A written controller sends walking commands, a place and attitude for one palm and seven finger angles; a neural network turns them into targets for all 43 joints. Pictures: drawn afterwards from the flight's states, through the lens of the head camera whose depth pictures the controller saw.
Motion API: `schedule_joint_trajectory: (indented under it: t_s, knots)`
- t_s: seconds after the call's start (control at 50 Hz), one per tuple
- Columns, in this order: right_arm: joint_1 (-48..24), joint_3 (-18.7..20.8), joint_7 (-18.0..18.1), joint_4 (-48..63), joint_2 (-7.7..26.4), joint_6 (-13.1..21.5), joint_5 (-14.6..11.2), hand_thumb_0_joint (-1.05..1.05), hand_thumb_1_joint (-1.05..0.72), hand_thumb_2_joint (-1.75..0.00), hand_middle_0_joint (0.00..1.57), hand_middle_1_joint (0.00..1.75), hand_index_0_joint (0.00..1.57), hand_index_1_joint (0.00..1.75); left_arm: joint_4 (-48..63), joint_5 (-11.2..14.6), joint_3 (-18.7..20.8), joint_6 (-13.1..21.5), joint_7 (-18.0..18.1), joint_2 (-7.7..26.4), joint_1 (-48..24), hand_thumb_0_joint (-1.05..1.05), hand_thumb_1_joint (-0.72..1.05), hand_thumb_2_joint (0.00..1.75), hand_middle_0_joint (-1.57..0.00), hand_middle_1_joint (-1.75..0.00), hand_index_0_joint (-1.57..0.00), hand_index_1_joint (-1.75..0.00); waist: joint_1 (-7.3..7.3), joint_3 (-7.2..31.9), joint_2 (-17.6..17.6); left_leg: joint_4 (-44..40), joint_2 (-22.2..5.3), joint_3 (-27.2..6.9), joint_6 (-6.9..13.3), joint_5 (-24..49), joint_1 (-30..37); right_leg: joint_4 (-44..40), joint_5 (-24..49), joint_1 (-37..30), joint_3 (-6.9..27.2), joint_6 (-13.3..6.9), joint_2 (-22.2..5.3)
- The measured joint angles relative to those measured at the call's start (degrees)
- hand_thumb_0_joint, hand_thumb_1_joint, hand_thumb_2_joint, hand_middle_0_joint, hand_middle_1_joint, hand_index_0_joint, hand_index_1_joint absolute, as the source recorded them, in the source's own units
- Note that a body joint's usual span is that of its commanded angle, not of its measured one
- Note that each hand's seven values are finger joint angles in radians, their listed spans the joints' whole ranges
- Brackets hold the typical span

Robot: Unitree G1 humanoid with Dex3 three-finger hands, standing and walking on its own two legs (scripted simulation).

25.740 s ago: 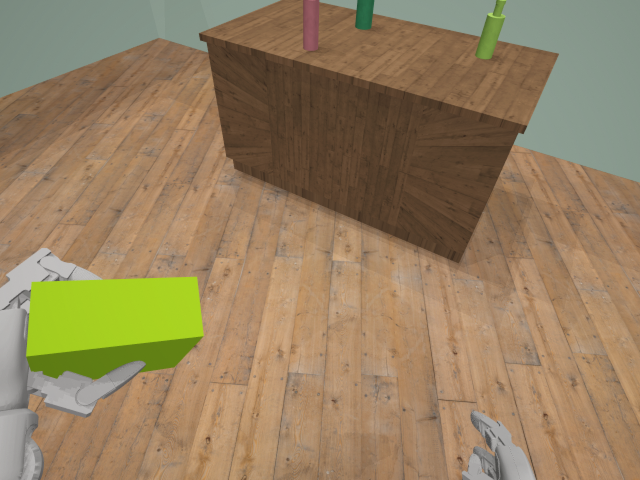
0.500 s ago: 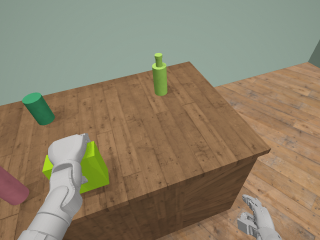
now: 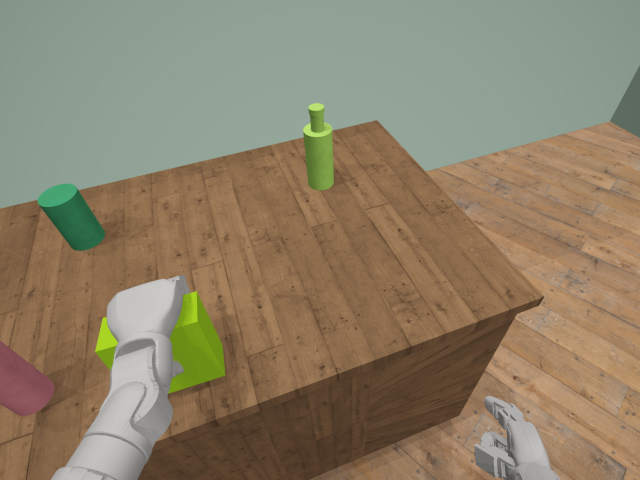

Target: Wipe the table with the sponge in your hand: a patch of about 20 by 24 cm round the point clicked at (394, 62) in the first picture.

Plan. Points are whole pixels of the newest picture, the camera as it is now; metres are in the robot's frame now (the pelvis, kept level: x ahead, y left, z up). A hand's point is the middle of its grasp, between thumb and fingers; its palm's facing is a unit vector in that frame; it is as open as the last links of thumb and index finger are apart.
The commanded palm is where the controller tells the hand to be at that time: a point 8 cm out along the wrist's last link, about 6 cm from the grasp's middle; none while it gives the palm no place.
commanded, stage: lower the sponge onto the table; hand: left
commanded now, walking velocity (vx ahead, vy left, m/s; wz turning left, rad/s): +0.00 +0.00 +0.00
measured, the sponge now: (172, 356) +0.27 +0.27 -0.03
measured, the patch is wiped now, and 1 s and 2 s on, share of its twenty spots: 0.00 0.15 0.30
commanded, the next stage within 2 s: wipe forward along the first lane in 0.42 s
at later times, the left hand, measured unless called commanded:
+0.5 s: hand (166, 331) +0.29 +0.27 +0.01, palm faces -0.09 -0.06 -0.99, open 10.1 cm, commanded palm +0.27 +0.26 +0.06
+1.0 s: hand (171, 302) +0.34 +0.28 +0.00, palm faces -0.12 -0.02 -0.99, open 10.1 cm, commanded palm +0.32 +0.28 +0.04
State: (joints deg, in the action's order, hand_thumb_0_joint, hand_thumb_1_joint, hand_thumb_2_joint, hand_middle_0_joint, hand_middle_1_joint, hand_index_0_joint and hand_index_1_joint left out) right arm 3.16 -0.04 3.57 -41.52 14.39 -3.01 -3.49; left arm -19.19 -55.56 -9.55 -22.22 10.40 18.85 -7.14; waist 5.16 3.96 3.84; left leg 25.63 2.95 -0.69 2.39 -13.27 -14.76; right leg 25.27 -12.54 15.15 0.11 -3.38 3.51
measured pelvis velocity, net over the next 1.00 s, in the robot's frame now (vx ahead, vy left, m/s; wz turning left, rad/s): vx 0.00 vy -0.01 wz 0.01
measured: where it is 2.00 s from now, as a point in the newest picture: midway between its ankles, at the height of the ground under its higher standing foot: outside the picture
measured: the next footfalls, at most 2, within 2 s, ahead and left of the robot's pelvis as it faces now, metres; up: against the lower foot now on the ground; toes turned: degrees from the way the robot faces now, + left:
none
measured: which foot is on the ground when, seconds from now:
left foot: down 0.00-1.00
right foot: down 0.00-1.00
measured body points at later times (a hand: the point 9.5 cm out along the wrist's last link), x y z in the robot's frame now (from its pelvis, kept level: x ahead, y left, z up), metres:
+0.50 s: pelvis +0.00 +0.00 +0.00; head +0.01 -0.03 +0.45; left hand +0.29 +0.27 +0.06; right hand +0.21 -0.23 -0.11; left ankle +0.00 +0.09 -0.74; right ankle +0.00 -0.08 -0.74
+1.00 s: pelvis +0.00 -0.01 -0.01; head +0.02 -0.03 +0.44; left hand +0.34 +0.28 +0.06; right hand +0.16 -0.26 -0.13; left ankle +0.00 +0.09 -0.74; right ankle +0.00 -0.08 -0.74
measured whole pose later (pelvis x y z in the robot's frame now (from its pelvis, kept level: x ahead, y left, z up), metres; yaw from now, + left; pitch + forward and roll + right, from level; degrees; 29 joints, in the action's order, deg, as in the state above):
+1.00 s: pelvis +0.00 -0.01 -0.01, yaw +1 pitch +9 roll +0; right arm 7.9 0.1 4.1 -41.3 15.5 -6.5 -4.7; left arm -43.1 -57.3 -5.9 -19.2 13.6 21.9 -24.8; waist 1.7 6.4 2.7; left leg 32.0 2.3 -1.5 1.7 -15.1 -25.5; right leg 30.6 -14.0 25.3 -1.0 -4.1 4.3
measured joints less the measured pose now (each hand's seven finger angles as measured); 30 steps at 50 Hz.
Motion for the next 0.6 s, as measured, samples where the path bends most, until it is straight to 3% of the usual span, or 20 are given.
schedule_joint_trajectory:
  t_s: [0.26, 0.6]
  knots:
    - [-0.7, -0.5, -0.1, 0.7, -0.4, -1.2, -0.3, 0.01, -0.91, -0.9, 0.2, 0.3, 0.2, 0.3, -3.6, -0.5, -0.7, -2.4, 1.3, -0.7, -2.1, 0.0, -0.5, 1.03, -0.74, -1.32, -0.76, -1.31, -0.14, 0.2, -0.5, 0.9, 0.1, -0.2, 0.0, -0.4, -1.0, 1.0, -0.5, 0.9, -0.3, 0.0, -0.1]
    - [1.0, 0.0, 0.0, 0.4, 0.3, -2.5, -0.7, 0.01, -0.91, -0.9, 0.2, 0.3, 0.2, 0.3, -8.2, -0.6, -0.4, -1.4, 2.2, -0.6, -5.0, 0.0, -0.5, 1.03, -0.74, -1.32, -0.76, -1.31, -0.55, 1.1, -0.3, 2.9, 0.0, -0.7, -0.2, -1.1, -3.8, 2.5, -1.2, 3.5, -0.8, -0.2, 0.1]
